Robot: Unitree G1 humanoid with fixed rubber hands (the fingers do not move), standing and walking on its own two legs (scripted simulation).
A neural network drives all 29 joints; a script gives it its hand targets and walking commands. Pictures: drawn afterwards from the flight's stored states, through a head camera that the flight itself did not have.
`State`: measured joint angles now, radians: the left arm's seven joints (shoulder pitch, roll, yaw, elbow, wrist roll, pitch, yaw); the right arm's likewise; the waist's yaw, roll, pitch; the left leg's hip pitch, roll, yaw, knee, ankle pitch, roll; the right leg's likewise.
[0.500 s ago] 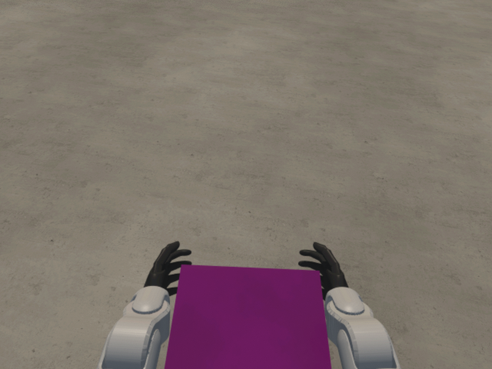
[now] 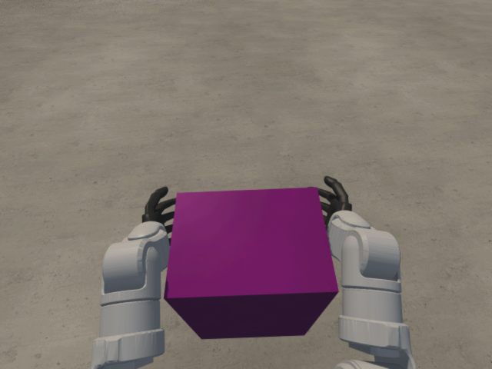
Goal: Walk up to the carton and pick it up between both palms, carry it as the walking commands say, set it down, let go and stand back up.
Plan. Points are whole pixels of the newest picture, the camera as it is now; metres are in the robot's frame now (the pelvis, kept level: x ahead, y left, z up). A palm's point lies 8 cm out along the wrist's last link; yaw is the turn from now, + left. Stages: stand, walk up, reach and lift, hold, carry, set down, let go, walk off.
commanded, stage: carry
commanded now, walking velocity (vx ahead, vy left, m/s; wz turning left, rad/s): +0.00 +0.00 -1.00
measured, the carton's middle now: (250, 275) +0.29 -0.02 +0.02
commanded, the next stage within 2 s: none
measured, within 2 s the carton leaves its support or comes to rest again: neither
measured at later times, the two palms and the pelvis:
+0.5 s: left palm (225, 207) +0.37 +0.02 +0.10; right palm (411, 270) +0.25 -0.24 +0.10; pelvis +0.01 +0.02 -0.01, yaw -25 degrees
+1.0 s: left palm (245, 208) +0.35 -0.01 +0.11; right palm (444, 265) +0.24 -0.26 +0.13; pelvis +0.01 +0.00 +0.01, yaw -27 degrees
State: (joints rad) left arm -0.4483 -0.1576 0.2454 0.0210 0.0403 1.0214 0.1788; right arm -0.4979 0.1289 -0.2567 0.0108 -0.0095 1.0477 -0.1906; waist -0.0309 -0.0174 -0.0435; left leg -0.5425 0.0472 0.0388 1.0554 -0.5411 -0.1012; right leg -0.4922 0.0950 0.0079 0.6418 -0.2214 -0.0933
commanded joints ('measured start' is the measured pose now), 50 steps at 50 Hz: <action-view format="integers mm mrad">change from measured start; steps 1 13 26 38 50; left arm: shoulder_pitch -650 -612 -429 -642 -677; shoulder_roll -731 -721 -688 -726 -723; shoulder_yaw -597 -736 -624 -651 -611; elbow -265 -362 -156 -242 -59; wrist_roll -168 -236 -173 -187 -191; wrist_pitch -35 -44 -13 -61 -40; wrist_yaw -4 -16 3 -22 -46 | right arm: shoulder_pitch -556 -315 -427 -494 -504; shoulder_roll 856 726 608 770 717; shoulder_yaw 631 606 640 648 597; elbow -102 -192 -244 -93 29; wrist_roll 194 123 123 179 92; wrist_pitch -59 -99 -52 -86 -75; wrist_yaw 32 32 18 61 43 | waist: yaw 58 35 69 41 34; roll -54 257 -17 173 -7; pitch -457 -482 -509 -568 -386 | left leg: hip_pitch -11 837 150 442 329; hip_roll -35 410 136 215 117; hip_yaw -6 -84 164 -78 2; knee -138 -414 -61 -488 -539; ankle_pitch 52 1341 675 961 459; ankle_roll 4 192 34 165 98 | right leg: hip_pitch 401 -385 598 244 243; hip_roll -260 -103 -300 -185 -246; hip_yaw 401 -28 15 -76 25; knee -264 471 -86 -30 -127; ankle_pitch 136 -293 841 23 226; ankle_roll -21 119 -8 69 42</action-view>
